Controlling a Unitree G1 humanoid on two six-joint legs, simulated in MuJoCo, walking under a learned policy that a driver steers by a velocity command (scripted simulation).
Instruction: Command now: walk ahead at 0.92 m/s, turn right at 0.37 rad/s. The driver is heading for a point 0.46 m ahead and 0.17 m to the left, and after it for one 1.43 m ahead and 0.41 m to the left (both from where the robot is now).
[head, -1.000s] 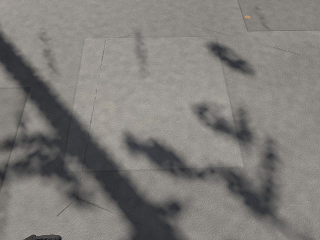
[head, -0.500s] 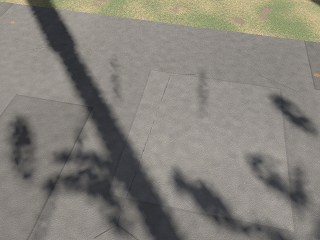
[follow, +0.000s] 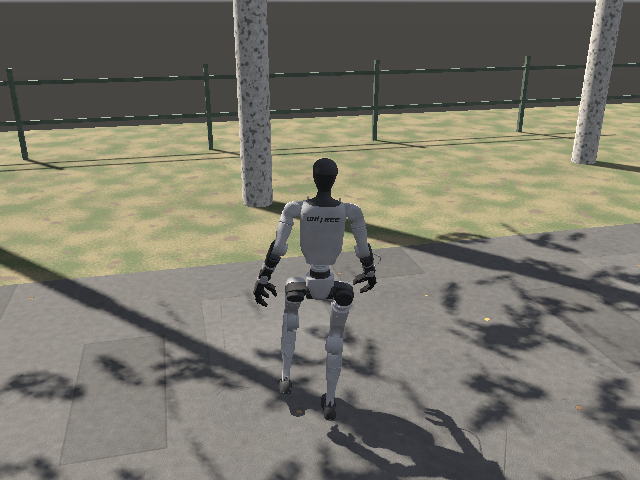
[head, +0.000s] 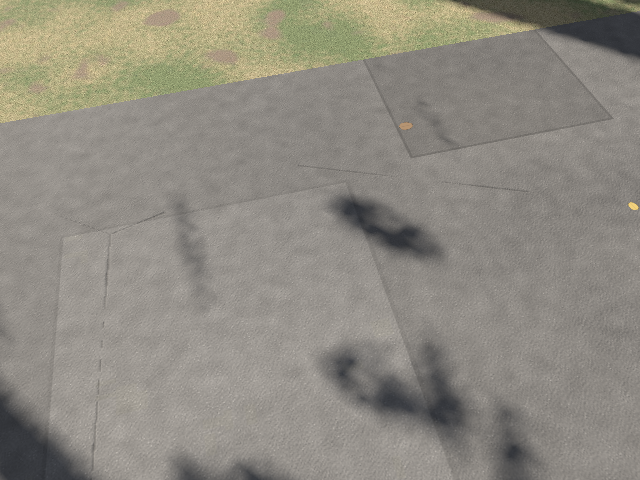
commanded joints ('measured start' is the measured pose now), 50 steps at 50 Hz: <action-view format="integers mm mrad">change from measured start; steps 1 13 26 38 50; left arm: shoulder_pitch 24 -48 -470 -87 -33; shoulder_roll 152 227 25 131 114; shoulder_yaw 38 43 -86 24 16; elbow -33 46 -238 -116 62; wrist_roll -7 67 37 49 20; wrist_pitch -49 -44 -47 -54 -108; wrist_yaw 3 69 -13 42 28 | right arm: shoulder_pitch -84 339 222 101 -261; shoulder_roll -98 -192 -164 -128 -40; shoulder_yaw -19 -49 -86 -62 -1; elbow -64 113 133 44 -151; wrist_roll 18 69 79 65 42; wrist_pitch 11 7 -49 -21 44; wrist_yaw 10 -5 -28 -35 66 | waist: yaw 2 -271 -61 66 -47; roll -71 -174 -43 -158 -76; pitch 117 -161 162 -155 149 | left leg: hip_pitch -172 531 104 -194 -6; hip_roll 4 -269 -141 -106 -84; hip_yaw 62 180 -338 -74 170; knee -143 -491 -1029 271 -287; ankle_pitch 142 118 93 -80 221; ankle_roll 2 215 315 154 187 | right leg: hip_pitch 39 266 -288 356 41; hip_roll -209 -294 -211 -527 -328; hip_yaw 238 -118 -28 546 -288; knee -332 361 310 -143 -316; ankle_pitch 137 1626 340 -324 721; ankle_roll -102 113 188 3 112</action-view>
